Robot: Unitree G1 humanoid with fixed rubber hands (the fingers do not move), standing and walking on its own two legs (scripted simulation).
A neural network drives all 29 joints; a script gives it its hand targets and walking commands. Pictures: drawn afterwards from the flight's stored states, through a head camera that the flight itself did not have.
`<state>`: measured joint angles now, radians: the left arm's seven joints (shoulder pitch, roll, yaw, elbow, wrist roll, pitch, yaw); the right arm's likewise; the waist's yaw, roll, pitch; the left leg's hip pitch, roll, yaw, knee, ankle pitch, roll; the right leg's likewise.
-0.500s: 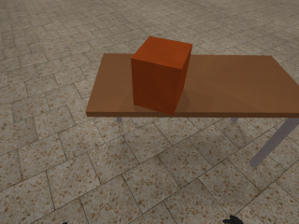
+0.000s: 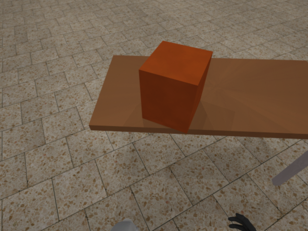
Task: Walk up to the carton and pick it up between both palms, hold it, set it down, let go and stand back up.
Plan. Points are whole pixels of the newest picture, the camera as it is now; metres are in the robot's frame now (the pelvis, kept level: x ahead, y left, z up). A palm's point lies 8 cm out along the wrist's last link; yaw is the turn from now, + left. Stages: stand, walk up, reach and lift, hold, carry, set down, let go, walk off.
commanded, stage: walk up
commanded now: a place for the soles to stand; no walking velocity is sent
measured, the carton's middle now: (174, 87) +0.64 -0.05 -0.02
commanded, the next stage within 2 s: none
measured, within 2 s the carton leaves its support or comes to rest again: neither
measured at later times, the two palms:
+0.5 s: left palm (86, 181) +0.28 +0.23 -0.10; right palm out of the picture +0.14 -0.31 -0.13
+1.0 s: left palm (90, 167) +0.33 +0.24 -0.12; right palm (244, 159) +0.37 -0.27 -0.09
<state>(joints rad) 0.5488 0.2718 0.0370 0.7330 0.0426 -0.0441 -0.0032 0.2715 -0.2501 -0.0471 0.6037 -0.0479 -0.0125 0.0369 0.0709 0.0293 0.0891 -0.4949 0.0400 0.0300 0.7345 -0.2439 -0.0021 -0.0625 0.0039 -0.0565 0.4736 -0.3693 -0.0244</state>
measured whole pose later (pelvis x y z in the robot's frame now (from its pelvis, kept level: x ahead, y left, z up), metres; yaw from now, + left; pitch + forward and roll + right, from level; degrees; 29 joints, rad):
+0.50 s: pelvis +0.16 -0.02 -0.02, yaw -4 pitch -3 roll +1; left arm 0.36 0.27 0.06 0.58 0.05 -0.04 -0.04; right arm 0.45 -0.32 -0.05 0.72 -0.05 -0.02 0.01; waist -0.05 0.01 0.06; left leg -0.23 0.07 0.08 0.71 -0.42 0.02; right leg -0.39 -0.05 -0.02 0.66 -0.20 0.00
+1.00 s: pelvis +0.25 -0.02 -0.01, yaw -2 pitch -2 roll +0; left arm 0.36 0.28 -0.01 0.63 0.01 0.01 0.00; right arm 0.23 -0.27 0.01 0.64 0.01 0.02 0.01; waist 0.02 -0.02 0.04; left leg -0.33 0.02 0.02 0.65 -0.29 0.00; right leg -0.25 -0.04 -0.02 0.64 -0.35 0.03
